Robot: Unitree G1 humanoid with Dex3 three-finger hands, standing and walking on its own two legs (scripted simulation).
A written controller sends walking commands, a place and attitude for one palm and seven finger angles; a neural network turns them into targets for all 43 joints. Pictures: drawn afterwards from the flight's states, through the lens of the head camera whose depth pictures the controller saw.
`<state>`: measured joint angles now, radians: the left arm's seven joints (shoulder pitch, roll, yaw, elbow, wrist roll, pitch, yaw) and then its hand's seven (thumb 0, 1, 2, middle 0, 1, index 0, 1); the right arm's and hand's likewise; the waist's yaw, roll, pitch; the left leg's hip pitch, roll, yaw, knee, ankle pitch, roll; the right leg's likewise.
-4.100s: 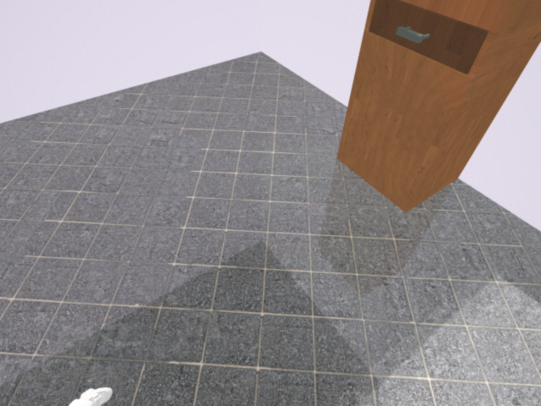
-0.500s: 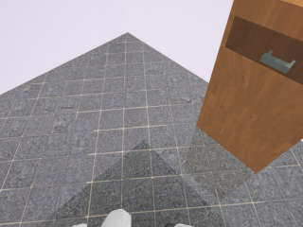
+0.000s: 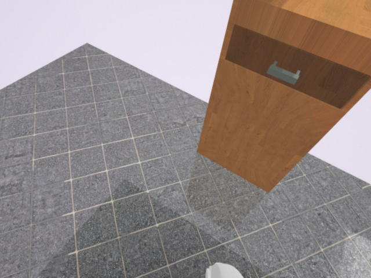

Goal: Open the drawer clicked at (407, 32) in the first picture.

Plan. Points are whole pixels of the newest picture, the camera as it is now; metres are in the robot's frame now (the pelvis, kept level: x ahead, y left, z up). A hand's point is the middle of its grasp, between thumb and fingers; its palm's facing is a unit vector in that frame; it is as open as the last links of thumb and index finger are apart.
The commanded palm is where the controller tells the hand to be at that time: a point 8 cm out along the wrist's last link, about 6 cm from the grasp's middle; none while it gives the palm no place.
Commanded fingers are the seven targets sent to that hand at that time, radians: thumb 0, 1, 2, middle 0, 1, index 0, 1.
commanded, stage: turn to face it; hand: left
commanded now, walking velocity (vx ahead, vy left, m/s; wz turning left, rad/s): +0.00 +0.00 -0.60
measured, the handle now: (284, 71) +0.78 -0.27 +0.01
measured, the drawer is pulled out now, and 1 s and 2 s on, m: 0.00 0.00 0.00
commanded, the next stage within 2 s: take the last steps up to it in 0.68 s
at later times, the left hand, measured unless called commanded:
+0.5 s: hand (147, 249) +0.19 +0.10 -0.15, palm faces -0.28 -0.91 -0.29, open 7.4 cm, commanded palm none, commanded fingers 0.00 0.90 0.90 -0.20 -0.30 -0.20 -0.30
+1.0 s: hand (122, 257) +0.18 +0.16 -0.18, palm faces -0.39 -0.91 -0.17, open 7.4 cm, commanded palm none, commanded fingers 0.00 0.90 0.90 -0.20 -0.30 -0.20 -0.30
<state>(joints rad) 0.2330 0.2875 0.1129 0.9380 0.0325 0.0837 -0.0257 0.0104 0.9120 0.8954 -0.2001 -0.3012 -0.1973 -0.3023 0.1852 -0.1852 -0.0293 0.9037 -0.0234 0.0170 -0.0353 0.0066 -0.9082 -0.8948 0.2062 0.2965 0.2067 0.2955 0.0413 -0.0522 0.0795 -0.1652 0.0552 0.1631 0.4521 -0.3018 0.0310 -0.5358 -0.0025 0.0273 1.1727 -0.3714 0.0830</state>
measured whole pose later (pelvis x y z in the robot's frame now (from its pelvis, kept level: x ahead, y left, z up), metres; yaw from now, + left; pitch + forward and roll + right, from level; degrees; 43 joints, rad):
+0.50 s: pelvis +0.02 -0.05 +0.00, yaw -16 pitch +1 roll +2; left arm 0.13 0.20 0.04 0.90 0.02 0.02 0.01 0.01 0.91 0.89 -0.20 -0.30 -0.20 -0.30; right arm 0.21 -0.25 -0.07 0.95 -0.02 0.06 -0.02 0.01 -0.91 -0.90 0.20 0.30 0.20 0.29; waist -0.04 0.04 0.08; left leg -0.51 0.12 0.02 1.12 -0.39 -0.10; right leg -0.22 0.02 -0.01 0.51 -0.30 -0.05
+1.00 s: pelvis +0.07 -0.01 +0.00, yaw -26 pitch +1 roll -2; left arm 0.27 0.25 0.08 1.01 0.04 0.05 -0.02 0.01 0.91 0.90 -0.20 -0.30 -0.20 -0.30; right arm 0.26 -0.15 -0.01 0.97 -0.03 -0.02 -0.03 0.00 -0.91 -0.89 0.21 0.30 0.21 0.30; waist 0.01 -0.04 0.03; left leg -0.19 0.05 0.14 0.41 -0.24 0.04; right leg -0.44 -0.02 0.02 1.11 -0.35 0.03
